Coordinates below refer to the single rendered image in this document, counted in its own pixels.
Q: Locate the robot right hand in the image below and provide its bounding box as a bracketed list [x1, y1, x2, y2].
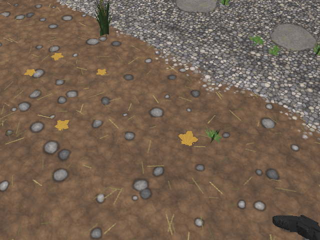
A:
[272, 215, 320, 240]

